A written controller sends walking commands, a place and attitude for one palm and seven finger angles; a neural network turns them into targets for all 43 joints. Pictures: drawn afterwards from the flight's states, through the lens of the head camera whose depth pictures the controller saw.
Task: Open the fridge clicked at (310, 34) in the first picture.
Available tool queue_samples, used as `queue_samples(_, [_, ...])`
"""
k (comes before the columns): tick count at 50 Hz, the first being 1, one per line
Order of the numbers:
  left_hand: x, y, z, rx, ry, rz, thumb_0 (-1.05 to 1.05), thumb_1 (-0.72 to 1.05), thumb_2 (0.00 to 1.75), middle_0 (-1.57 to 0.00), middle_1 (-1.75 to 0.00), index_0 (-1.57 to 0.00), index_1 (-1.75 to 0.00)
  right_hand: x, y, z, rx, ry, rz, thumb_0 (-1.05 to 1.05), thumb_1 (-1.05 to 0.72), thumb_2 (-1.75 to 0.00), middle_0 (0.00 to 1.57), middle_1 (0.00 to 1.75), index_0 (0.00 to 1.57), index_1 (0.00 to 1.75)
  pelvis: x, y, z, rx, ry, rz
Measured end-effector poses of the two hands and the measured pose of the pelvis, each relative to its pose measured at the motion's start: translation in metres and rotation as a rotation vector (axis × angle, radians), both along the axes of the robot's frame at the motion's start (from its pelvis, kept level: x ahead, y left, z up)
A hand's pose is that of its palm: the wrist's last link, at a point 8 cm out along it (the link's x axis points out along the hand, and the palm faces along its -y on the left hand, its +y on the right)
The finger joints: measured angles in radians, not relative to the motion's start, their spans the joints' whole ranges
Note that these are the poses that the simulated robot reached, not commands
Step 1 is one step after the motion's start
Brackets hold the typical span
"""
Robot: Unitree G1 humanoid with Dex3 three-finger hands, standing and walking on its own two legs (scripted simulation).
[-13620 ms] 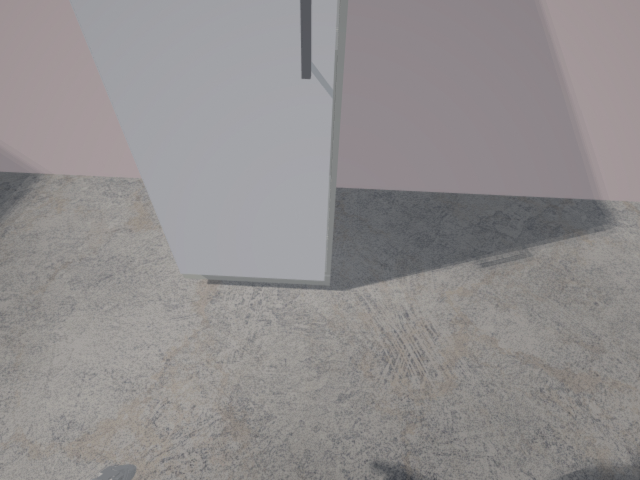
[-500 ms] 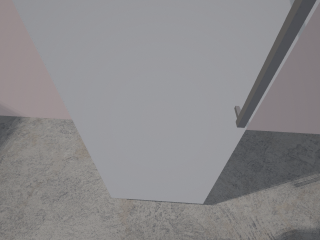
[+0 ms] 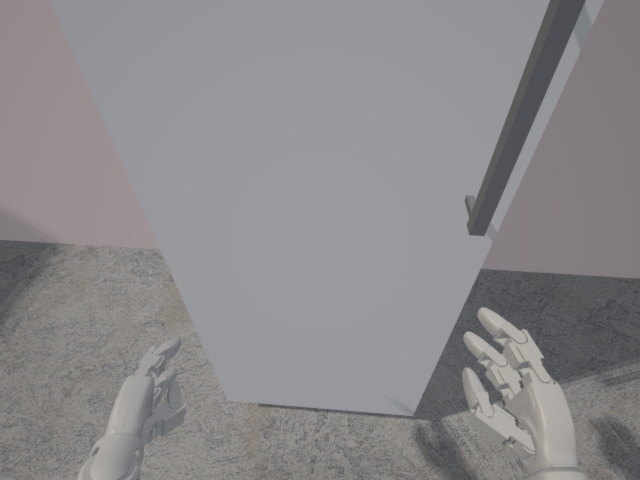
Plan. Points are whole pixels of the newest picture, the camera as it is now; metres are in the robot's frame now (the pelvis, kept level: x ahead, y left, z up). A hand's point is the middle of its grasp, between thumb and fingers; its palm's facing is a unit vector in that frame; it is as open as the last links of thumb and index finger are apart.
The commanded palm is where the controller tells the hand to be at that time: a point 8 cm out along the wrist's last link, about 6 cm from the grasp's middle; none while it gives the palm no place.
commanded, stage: raise the hand to about handle height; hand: right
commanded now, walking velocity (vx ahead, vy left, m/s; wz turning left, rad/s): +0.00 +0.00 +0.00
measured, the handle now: (511, 116) +0.43 -0.16 +0.28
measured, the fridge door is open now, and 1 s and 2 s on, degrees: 0 0 0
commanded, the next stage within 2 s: move the hooked fingers beside the handle in 1.74 s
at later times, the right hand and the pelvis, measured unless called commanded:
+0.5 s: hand (583, 362) +0.23 -0.23 +0.13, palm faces +0.06 +0.99 -0.09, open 11.2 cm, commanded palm +0.18 -0.28 +0.14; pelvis +0.00 -0.01 +0.01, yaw -1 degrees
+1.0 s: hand out of the picture +0.25 -0.29 +0.25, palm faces +0.18 +0.97 -0.15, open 13.7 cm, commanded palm +0.21 -0.32 +0.25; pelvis +0.01 -0.01 +0.02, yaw -4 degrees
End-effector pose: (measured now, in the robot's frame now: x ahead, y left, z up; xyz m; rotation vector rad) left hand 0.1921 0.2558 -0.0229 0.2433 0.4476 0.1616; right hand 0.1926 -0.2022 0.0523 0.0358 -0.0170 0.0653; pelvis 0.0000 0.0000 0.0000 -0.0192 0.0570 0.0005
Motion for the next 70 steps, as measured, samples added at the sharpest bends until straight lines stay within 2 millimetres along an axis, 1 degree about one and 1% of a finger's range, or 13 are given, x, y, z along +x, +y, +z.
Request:
queue_samples(4, [0.026,-0.009,0.017,0.04,-0.052,-0.061,0.01,0.91,0.9,-0.2,-0.3,-0.2,-0.3,-0.05,-0.027,-0.036,-0.021,0.224,-0.106,0.01,-0.59,-0.76,0.23,0.5,0.23,0.51,-0.003,0.001,-0.004,0.009,0.001,-0.014])
queue_samples(9, [0.034,-0.04,0.003,0.028,-0.033,-0.167,0.01,0.91,0.9,-0.2,-0.3,-0.2,-0.3,-0.082,-0.066,0.005,-0.098,0.045,-0.334,0.02,-0.47,-0.71,0.24,0.58,0.24,0.58,-0.006,-0.001,-0.007,0.035,-0.001,-0.061])
queue_samples(14, [0.013,-0.074,-0.032,-0.055,0.061,-0.224,0.01,0.9,0.9,-0.2,-0.3,-0.2,-0.3,-0.046,-0.052,0.061,-0.113,-0.24,-0.19,0.02,-0.35,-0.67,0.23,0.65,0.24,0.65,-0.014,-0.006,-0.007,0.049,-0.024,-0.09])
queue_samples(18, [-0.017,-0.083,-0.047,-0.132,0.139,-0.162,0.01,0.9,0.9,-0.21,-0.3,-0.21,-0.3,0.0,-0.039,0.063,-0.164,-0.117,0.013,0.01,-0.26,-0.63,0.24,0.71,0.25,0.72,-0.015,-0.007,-0.001,0.037,-0.024,-0.066])
queue_samples(22, [-0.043,-0.073,-0.048,-0.158,0.187,-0.062,0.02,0.9,0.89,-0.21,-0.3,-0.21,-0.3,0.02,-0.056,0.059,-0.143,0.072,0.001,0.01,-0.16,-0.59,0.26,0.77,0.26,0.78,-0.008,-0.009,0.008,0.025,-0.032,-0.035])
queue_samples(26, [-0.054,-0.055,-0.043,-0.122,0.194,-0.024,0.02,0.9,0.9,-0.21,-0.3,-0.21,-0.3,0.013,-0.087,0.09,-0.13,-0.008,-0.161,0.01,-0.07,-0.55,0.27,0.83,0.27,0.84,0.001,-0.009,0.013,0.026,-0.04,-0.027])
queue_samples(30, [-0.048,-0.039,-0.038,-0.062,0.183,-0.049,0.02,0.9,0.9,-0.21,-0.3,-0.2,-0.3,0.0,-0.102,0.122,-0.153,-0.147,-0.234,0.01,0.02,-0.51,0.27,0.89,0.27,0.9,0.005,-0.012,0.016,0.032,-0.056,-0.041])
queue_samples(36, [-0.017,-0.031,-0.023,-0.018,0.103,-0.057,0.02,0.9,0.9,-0.2,-0.3,-0.2,-0.3,0.011,-0.1,0.119,-0.156,-0.045,-0.144,0.0,0.16,-0.45,0.28,0.98,0.28,0.99,0.003,-0.014,0.019,0.031,-0.088,-0.055])
queue_samples(43, [0.02,-0.051,0.005,-0.051,-0.032,-0.106,0.02,0.9,0.9,-0.2,-0.3,-0.2,-0.3,0.021,-0.117,0.172,-0.196,-0.177,-0.176,0.0,0.33,-0.38,0.3,1.09,0.3,1.09,0.008,-0.009,0.023,0.025,-0.118,-0.052])
queue_samples(48, [0.036,-0.068,0.008,-0.094,-0.046,-0.167,0.01,0.9,0.9,-0.2,-0.3,-0.2,-0.3,0.025,-0.135,0.205,-0.188,-0.219,-0.231,0.0,0.43,-0.33,0.3,1.15,0.3,1.15,0.009,-0.008,0.024,0.024,-0.131,-0.061])
queue_samples(55, [0.034,-0.075,-0.005,-0.118,0.032,-0.191,0.01,0.9,0.9,-0.2,-0.3,-0.2,-0.3,0.037,-0.133,0.202,-0.211,-0.057,-0.188,-0.01,0.48,-0.31,0.3,1.19,0.3,1.19,0.005,-0.007,0.026,0.018,-0.126,-0.066])
queue_samples(64, [0.023,-0.064,-0.012,-0.106,0.077,-0.178,0.02,0.9,0.9,-0.2,-0.3,-0.2,-0.3,0.039,-0.156,0.272,-0.228,-0.222,-0.246,-0.01,0.5,-0.3,0.31,1.2,0.31,1.2,0.008,-0.002,0.027,0.019,-0.135,-0.071])
queue_samples(70, [0.016,-0.046,-0.02,-0.11,0.112,-0.138,0.02,0.9,0.9,-0.2,-0.3,-0.2,-0.3,0.061,-0.157,0.242,-0.228,-0.024,-0.223,-0.01,0.5,-0.3,0.3,1.2,0.3,1.2,0.001,-0.004,0.026,0.015,-0.105,-0.065])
